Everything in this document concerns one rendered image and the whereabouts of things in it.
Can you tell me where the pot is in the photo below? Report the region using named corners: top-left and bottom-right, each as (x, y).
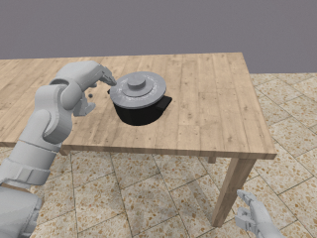
top-left (107, 89), bottom-right (172, 126)

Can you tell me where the knob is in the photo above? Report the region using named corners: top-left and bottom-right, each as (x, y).
top-left (127, 74), bottom-right (146, 90)

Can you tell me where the left robot upper arm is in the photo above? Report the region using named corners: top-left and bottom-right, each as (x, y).
top-left (0, 186), bottom-right (42, 238)

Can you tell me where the left robot forearm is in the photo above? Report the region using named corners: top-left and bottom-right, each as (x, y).
top-left (0, 76), bottom-right (82, 189)

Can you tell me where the left robot hand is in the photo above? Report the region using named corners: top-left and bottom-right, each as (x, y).
top-left (55, 60), bottom-right (117, 117)

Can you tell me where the right robot forearm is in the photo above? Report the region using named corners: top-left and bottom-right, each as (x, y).
top-left (256, 222), bottom-right (286, 238)

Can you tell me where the table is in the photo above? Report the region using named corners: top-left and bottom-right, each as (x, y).
top-left (0, 52), bottom-right (277, 228)

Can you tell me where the lid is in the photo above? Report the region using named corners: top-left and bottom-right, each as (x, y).
top-left (109, 71), bottom-right (166, 109)

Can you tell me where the right robot hand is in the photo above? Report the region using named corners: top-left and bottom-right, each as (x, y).
top-left (235, 189), bottom-right (273, 235)

